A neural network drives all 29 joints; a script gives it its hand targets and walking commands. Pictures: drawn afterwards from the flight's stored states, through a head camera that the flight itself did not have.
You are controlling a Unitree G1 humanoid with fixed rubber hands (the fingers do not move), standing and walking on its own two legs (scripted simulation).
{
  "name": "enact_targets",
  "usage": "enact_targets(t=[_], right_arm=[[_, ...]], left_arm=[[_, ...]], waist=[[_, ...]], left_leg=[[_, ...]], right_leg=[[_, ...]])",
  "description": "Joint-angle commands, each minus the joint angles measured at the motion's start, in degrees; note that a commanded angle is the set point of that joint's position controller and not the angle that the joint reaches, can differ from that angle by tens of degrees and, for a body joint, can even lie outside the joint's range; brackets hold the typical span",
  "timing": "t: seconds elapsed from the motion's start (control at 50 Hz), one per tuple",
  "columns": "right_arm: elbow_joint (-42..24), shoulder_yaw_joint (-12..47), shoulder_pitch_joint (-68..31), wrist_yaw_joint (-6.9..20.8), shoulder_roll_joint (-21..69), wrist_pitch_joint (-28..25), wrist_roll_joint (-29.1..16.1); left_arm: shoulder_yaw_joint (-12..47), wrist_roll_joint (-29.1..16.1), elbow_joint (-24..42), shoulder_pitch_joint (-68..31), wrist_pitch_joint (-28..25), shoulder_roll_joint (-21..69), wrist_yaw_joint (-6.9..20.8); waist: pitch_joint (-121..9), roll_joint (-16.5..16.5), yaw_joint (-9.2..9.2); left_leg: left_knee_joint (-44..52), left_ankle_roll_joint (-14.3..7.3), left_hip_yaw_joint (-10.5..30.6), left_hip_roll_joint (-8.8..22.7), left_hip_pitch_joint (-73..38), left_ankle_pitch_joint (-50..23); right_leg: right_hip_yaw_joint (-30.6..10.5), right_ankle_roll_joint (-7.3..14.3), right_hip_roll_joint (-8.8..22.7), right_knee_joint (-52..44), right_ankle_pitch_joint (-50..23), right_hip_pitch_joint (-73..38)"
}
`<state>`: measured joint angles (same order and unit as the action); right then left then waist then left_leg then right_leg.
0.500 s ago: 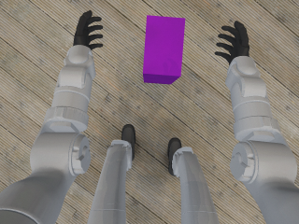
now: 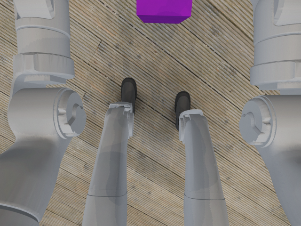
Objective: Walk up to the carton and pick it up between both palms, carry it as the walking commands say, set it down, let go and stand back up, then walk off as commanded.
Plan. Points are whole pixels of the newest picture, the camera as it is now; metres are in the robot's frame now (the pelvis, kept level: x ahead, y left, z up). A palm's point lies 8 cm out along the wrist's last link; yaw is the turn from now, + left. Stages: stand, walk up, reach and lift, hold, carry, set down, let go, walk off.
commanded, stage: reach and lift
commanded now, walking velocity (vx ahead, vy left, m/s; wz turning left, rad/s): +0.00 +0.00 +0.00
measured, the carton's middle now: out of the picture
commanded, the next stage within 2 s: none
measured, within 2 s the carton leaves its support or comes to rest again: neither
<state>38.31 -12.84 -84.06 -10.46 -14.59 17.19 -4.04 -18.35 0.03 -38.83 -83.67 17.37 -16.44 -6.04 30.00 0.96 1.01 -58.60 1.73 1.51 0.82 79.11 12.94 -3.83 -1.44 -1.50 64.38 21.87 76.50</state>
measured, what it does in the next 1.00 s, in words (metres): lowers itself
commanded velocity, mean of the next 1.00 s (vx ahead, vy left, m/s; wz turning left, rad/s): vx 0.00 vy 0.00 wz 0.00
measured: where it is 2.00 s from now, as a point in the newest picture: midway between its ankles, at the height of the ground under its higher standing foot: (155, 112)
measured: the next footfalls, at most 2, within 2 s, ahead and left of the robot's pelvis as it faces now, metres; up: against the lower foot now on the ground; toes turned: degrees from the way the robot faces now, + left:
none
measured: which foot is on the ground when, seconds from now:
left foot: down 0.00-1.00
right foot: down 0.00-1.00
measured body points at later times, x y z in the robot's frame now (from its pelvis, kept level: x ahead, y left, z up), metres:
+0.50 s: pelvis -0.03 +0.02 -0.15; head +0.38 +0.03 +0.01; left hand +0.57 +0.20 -0.36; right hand +0.57 -0.13 -0.35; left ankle +0.11 +0.15 -0.63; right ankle +0.06 -0.12 -0.63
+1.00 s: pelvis -0.03 +0.01 -0.26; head +0.37 +0.01 -0.08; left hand +0.56 +0.16 -0.48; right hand +0.57 -0.15 -0.46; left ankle +0.11 +0.15 -0.63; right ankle +0.06 -0.12 -0.63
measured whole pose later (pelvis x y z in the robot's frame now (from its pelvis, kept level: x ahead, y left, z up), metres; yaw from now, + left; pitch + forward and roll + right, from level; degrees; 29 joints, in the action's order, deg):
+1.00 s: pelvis -0.03 +0.01 -0.26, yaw -3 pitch +38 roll +0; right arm 60.0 -9.0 -97.9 -8.4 -20.0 11.3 -6.9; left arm -16.1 -0.9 -64.4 -97.6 10.0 -18.8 -6.8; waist 30.1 1.5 1.7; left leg -117.3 3.4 3.9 0.5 127.3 27.8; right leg -3.8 -4.4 -6.0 122.2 37.6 122.5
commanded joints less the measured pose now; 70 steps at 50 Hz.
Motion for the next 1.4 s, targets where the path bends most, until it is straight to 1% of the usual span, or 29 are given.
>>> enact_targets(t=[0.0,0.06,0.14,0.2,0.22,0.26,0.28,0.32,0.34,0.38,0.4,0.42,0.44,0.48,0.52,0.54,0.62,0.72,0.82,0.84,0.86,1.0,1.04,1.08,1.12,1.16,1.24,1.3,1.38], right_arm=[[6.1,-1.6,-23.5,1.1,0.5,-3.8,5.3],[8.8,-5.5,-23.2,1.3,-0.2,-5.1,9.5],[14.0,-10.8,-23.5,2.0,-0.9,-5.5,15.7],[10.1,-10.2,-27.5,2.3,-0.6,-5.3,16.6],[5.3,-9.3,-29.6,2.0,-1.6,-5.5,15.6],[4.3,-7.3,-30.9,1.2,-3.8,-5.1,13.3],[0.4,-6.3,-32.5,0.6,-5.4,-5.0,12.1],[-5.0,-2.2,-35.7,-0.3,-8.2,-3.8,7.1],[-5.3,-0.4,-37.2,-0.9,-9.9,-2.9,4.6],[-7.5,3.3,-39.6,-1.8,-12.2,-1.1,-1.6],[-0.9,3.3,-37.6,-2.0,-13.4,0.1,-3.7],[-12.5,1.8,-37.7,-2.2,-16.7,-1.0,-3.2],[-7.1,2.5,-35.2,-2.0,-16.7,-1.3,-4.2],[-9.3,3.2,-32.6,-1.8,-14.3,-2.3,-5.1],[-7.6,4.4,-31.9,-0.7,-11.4,-3.8,-5.9],[-4.9,3.8,-30.9,-0.1,-11.4,-4.4,-5.2],[6.1,1.6,-29.9,1.4,-11.3,-6.3,-1.1],[11.7,-0.9,-33.1,1.9,-11.7,-7.8,2.7],[11.3,1.3,-37.6,2.3,-10.4,-8.2,0.4],[11.1,1.8,-37.9,2.2,-10.7,-8.2,-0.1],[11.1,3.3,-38.7,2.4,-9.3,-8.2,-1.6],[12.3,9.7,-39.4,1.7,-8.8,-9.8,-8.3],[13.5,9.5,-38.3,1.3,-9.5,-10.3,-8.3],[11.1,8.5,-38.2,0.4,-11.3,-11.2,-7.7],[9.1,7.8,-37.4,-0.3,-12.4,-11.9,-7.5],[9.3,7.7,-36.2,-0.4,-12.2,-11.8,-7.0],[12.3,7.0,-34.0,-0.2,-11.4,-10.6,-4.8],[12.3,7.2,-34.6,1.0,-8.8,-10.1,-3.7],[12.6,7.2,-35.5,2.8,-5.0,-9.7,-3.9]], left_arm=[[-4.3,6.0,-6.2,-22.8,-6.1,-6.0,3.0],[-7.4,8.7,-11.7,-21.5,-7.1,-5.8,4.1],[-10.8,13.6,-19.1,-19.9,-7.2,-5.6,4.3],[-10.8,13.4,-15.0,-25.2,-7.3,-5.9,3.4],[-9.6,11.7,-10.5,-28.0,-7.5,-6.3,2.6],[-7.1,9.2,-8.5,-31.0,-7.3,-8.3,0.7],[-5.8,7.9,-4.4,-33.3,-6.9,-9.0,-0.3],[-2.8,4.5,2.4,-37.2,-5.5,-11.6,-2.1],[-0.2,1.7,3.8,-39.5,-4.4,-11.8,-3.0],[3.7,-2.3,9.4,-42.6,-2.3,-13.4,-4.4],[4.5,-3.9,3.5,-41.9,-1.0,-14.2,-4.5],[3.4,-4.5,15.3,-42.1,-1.2,-14.8,-4.9],[4.5,-5.7,11.8,-42.4,-1.1,-13.0,-5.1],[7.1,-6.0,12.6,-41.8,-1.9,-10.2,-5.3],[9.5,-6.4,10.0,-41.7,-3.1,-8.2,-4.8],[10.0,-6.6,6.5,-39.8,-3.7,-7.6,-4.5],[8.2,-4.7,-8.1,-34.2,-5.6,-6.8,-3.0],[3.3,-1.5,-20.2,-31.6,-7.0,-9.1,-1.3],[0.4,0.8,-18.5,-36.3,-9.1,-13.2,-1.1],[0.6,0.5,-17.4,-37.5,-9.4,-13.7,-1.1],[0.5,0.6,-16.7,-38.0,-9.8,-14.0,-1.1],[6.0,-4.5,-8.6,-45.4,-12.4,-14.7,-0.6],[6.2,-5.0,-9.3,-44.1,-12.6,-15.2,-0.2],[6.7,-6.0,-8.7,-43.7,-12.9,-15.1,-0.1],[6.8,-6.8,-9.5,-41.0,-13.0,-15.2,-0.1],[7.1,-7.5,-13.6,-37.1,-12.4,-13.7,0.3],[5.1,-5.7,-22.4,-31.2,-10.5,-11.3,1.0],[4.4,-4.2,-23.7,-30.3,-10.4,-10.1,1.4],[4.9,-2.8,-20.0,-34.4,-10.9,-8.4,1.7]], waist=[[-99.3,3.3,4.87],[-92.5,3.3,3.86],[-76.6,2.9,3.8],[-82.5,4.2,4.17],[-92.4,4.0,3.55],[-99.5,2.4,3.69],[-108.1,1.4,3.42],[-121.5,0.2,3.45],[-126.5,-0.8,1.4],[-137.6,-2.4,0.33],[-128.5,-4.1,-1.45],[-138.7,-5.6,-1.51],[-131.9,-8.4,-2.19],[-127.7,-11.5,-3.22],[-120.9,-12.1,-3.32],[-117.1,-11.5,-4.41],[-100.8,-5.6,-3.55],[-89.0,2.7,-0.85],[-87.9,2.6,4.95],[-88.5,2.8,4.65],[-88.7,2.4,6.54],[-94.6,-0.4,4.86],[-94.4,-0.6,4.96],[-94.6,0.0,3.48],[-96.5,0.1,3.33],[-95.8,0.6,2.78],[-88.1,3.1,4.13],[-83.2,5.3,4.75],[-80.5,4.9,5.18]], left_leg=[[-7.7,-2.3,-5.0,-5.8,-25.8,-17.9],[-12.0,-2.2,-4.9,-6.4,-20.4,-15.6],[-17.3,-2.5,-3.7,-6.6,-10.3,-8.8],[-22.5,-2.0,-4.2,-6.8,-9.6,-9.0],[-24.3,-1.6,-4.8,-6.9,-14.6,-11.3],[-26.9,-1.0,-5.6,-6.9,-19.6,-11.8],[-28.0,-0.7,-5.8,-7.1,-25.7,-13.6],[-30.7,-0.3,-6.5,-6.9,-33.6,-14.2],[-31.9,-0.1,-6.5,-6.5,-38.0,-13.5],[-34.6,0.3,-6.1,-5.8,-47.1,-13.9],[-35.9,0.3,-5.1,-4.8,-45.9,-15.7],[-37.6,0.1,-3.9,-5.6,-56.6,-31.5],[-39.0,0.3,-2.1,-5.0,-57.5,-33.8],[-41.4,0.5,-0.1,-4.7,-60.1,-36.8],[-43.7,0.3,1.1,-4.3,-55.2,-36.1],[-44.6,0.4,1.3,-4.1,-50.5,-33.4],[-46.5,-0.1,-0.2,-4.4,-29.2,-19.8],[-48.7,-0.8,-3.4,-5.0,-8.3,-7.3],[-51.9,-0.7,-5.9,-4.8,-5.7,-6.5],[-52.7,-0.6,-6.1,-4.5,-6.7,-6.9],[-53.2,-0.6,-6.5,-4.5,-6.8,-7.9],[-59.3,-0.1,-5.7,-2.8,-12.6,-17.4],[-60.3,-0.2,-5.3,-2.8,-11.6,-19.1],[-61.5,-0.3,-4.8,-2.7,-10.9,-20.9],[-62.0,-0.3,-4.6,-2.9,-10.4,-23.0],[-61.6,-0.4,-4.7,-3.1,-8.9,-21.8],[-60.0,-0.5,-5.5,-3.5,-2.1,-14.6],[-58.6,-0.6,-5.8,-3.7,0.3,-10.5],[-58.0,-0.6,-5.6,-3.7,-2.0,-9.6]], right_leg=[[1.2,-3.9,-4.0,1.7,-25.0,-26.5],[2.3,-4.9,-4.8,5.5,-20.9,-19.0],[4.7,-5.0,-6.3,10.0,-8.8,0.0],[6.0,-4.6,-7.1,14.1,-7.7,2.2],[6.9,-4.6,-7.4,15.6,-9.6,-1.3],[8.5,-4.6,-7.8,18.8,-7.9,-0.4],[9.4,-4.4,-8.0,19.9,-8.6,-2.3],[10.3,-3.6,-7.9,22.7,-8.8,-5.7],[10.9,-3.2,-7.7,23.9,-7.4,-6.5],[11.4,-2.5,-7.1,27.2,-8.0,-11.0],[11.3,-2.2,-6.9,29.2,-7.4,-5.8],[11.6,-2.4,-7.4,29.7,-15.5,-7.0],[11.4,-2.0,-7.1,30.0,-13.3,3.2],[11.3,-0.8,-7.0,30.7,-11.1,12.7],[11.0,-0.5,-6.7,32.4,-9.8,19.2],[11.1,-0.5,-6.7,33.5,-9.0,20.9],[9.9,-0.9,-6.0,36.8,-6.3,21.6],[8.7,-2.7,-5.8,40.0,-4.3,14.5],[8.1,-3.5,-5.9,43.7,-4.3,12.5],[8.3,-3.7,-5.9,44.5,-4.6,12.5],[8.0,-3.6,-5.8,45.0,-4.9,12.1],[7.0,-3.2,-5.2,49.6,-12.1,13.9],[6.3,-3.5,-4.9,50.1,-13.8,13.8],[5.9,-3.7,-5.1,50.1,-15.8,14.7],[5.7,-3.7,-5.3,50.5,-17.9,13.5],[6.2,-4.0,-5.5,50.3,-16.9,13.1],[6.3,-4.1,-5.3,49.4,-11.0,13.9],[7.1,-4.2,-5.7,49.4,-7.7,15.5],[7.9,-4.1,-6.0,49.9,-5.7,18.9]])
